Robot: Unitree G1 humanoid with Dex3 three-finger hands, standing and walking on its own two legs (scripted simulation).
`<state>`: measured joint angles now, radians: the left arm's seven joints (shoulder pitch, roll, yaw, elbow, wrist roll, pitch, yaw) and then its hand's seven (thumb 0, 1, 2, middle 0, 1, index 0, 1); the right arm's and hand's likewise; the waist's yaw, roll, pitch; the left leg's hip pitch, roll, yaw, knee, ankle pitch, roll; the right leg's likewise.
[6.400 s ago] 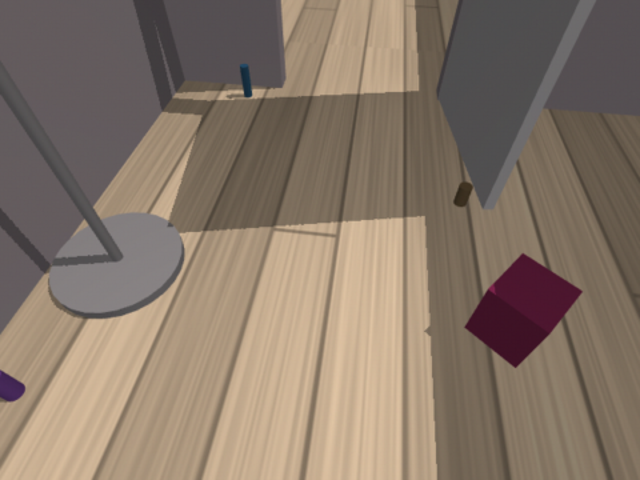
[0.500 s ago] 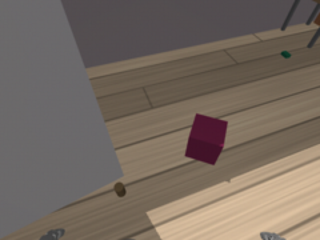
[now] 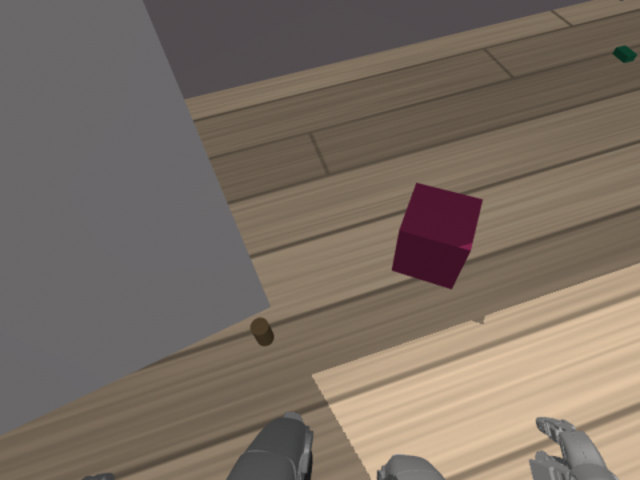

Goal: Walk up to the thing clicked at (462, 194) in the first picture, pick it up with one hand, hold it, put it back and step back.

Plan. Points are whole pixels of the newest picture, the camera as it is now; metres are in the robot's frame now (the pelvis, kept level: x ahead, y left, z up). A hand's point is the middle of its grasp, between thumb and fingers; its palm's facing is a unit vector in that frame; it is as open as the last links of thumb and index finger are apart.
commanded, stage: walk up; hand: left
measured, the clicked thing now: (262, 332) +0.53 +0.25 -0.70
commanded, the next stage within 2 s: none
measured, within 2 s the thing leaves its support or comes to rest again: neither
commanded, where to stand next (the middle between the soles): +0.14 +0.02 m, yaw +0 degrees
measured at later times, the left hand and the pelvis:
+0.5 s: hand out of the picture +0.10 +0.29 -0.13, palm faces +0.03 -0.93 -0.36, open 7.4 cm; pelvis +0.05 +0.01 +0.01, yaw +4 degrees
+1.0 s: hand out of the picture +0.09 +0.33 -0.15, palm faces +0.11 -0.90 -0.43, open 7.4 cm; pelvis -0.02 +0.03 -0.02, yaw +6 degrees
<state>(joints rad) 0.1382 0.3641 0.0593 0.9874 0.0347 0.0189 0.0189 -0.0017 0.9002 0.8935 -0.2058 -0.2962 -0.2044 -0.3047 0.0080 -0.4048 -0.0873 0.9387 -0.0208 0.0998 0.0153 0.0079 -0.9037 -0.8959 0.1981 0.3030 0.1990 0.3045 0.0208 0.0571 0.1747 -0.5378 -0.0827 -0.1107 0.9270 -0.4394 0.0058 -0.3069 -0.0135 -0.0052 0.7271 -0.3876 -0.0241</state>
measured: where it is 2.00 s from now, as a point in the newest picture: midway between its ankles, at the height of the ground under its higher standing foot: outside the picture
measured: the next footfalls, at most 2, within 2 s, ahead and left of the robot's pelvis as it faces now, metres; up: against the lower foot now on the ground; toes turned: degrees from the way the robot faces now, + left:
left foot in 0.22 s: +0.01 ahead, +0.15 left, +0.00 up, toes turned +4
right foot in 0.56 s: +0.23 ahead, -0.11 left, +0.00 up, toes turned +1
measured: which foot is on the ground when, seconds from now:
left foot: up 0.00-0.20, down 0.22-0.58, up 0.60-0.88, down 0.90-1.00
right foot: down 0.00-0.24, up 0.26-0.54, down 0.56-0.94, up 0.96-1.00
